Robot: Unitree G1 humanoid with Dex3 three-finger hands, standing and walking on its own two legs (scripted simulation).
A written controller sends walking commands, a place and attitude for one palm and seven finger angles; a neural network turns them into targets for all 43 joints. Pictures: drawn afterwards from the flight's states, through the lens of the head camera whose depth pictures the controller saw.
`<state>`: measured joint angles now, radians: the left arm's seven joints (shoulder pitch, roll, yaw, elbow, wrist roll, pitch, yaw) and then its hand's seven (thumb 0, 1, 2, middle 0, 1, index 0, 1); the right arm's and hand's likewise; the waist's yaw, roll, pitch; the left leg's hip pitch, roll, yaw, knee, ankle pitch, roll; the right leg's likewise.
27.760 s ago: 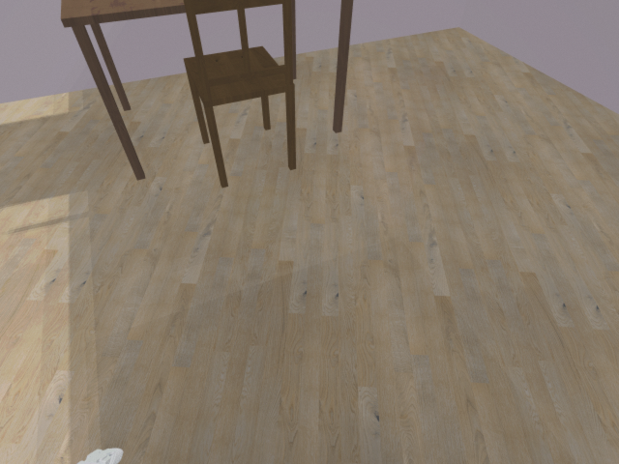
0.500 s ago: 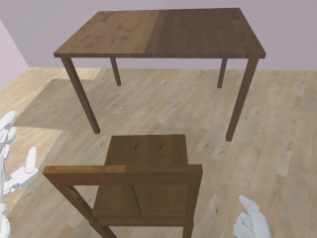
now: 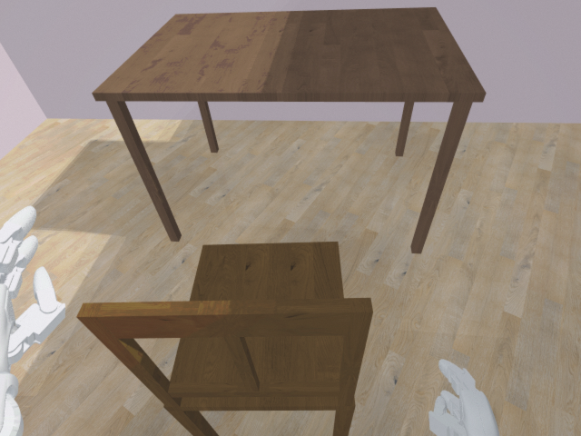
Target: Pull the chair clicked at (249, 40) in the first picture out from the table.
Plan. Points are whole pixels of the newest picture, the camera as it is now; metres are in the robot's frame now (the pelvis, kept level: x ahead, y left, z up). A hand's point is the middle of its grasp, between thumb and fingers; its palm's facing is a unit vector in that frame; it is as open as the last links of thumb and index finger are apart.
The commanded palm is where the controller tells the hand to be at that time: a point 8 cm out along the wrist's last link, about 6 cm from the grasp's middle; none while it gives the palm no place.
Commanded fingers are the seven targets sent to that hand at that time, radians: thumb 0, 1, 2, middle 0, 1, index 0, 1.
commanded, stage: step back with the hand held close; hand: left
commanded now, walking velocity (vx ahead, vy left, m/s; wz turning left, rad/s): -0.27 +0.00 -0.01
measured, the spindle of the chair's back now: (244, 362) +0.26 +0.12 -0.11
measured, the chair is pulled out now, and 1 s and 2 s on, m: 0.58 0.58 0.58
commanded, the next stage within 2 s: stop stepping back and stand still in 1.54 s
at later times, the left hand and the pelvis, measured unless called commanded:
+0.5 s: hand (20, 372) +0.13 +0.27 +0.16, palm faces +0.42 -0.77 -0.48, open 7.4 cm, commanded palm +0.08 +0.31 +0.18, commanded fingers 0.00 0.90 0.90 -0.20 -0.30 -0.20 -0.30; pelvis -0.06 +0.01 -0.01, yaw +0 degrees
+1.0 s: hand out of the picture +0.10 +0.27 +0.16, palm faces +0.44 -0.77 -0.46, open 7.4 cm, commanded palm +0.04 +0.31 +0.18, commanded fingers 0.00 0.90 0.90 -0.20 -0.30 -0.20 -0.30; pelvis -0.10 +0.01 -0.02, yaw +1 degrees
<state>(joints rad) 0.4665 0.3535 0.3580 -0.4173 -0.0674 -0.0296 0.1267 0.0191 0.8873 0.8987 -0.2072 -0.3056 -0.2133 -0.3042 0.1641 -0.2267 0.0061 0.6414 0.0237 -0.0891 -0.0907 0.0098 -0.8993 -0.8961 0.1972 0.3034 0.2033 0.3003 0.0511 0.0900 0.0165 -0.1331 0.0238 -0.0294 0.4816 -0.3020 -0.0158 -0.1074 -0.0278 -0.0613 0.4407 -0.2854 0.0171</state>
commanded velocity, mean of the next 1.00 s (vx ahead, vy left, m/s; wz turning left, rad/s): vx -0.31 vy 0.00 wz -0.01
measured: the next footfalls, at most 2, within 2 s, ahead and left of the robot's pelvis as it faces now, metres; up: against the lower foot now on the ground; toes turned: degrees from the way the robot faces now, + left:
right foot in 1.30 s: -0.12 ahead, -0.14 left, +0.00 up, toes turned -2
left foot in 1.58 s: -0.13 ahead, +0.11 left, +0.00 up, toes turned +0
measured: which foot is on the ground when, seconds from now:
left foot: down 0.00-1.00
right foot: down 0.00-1.00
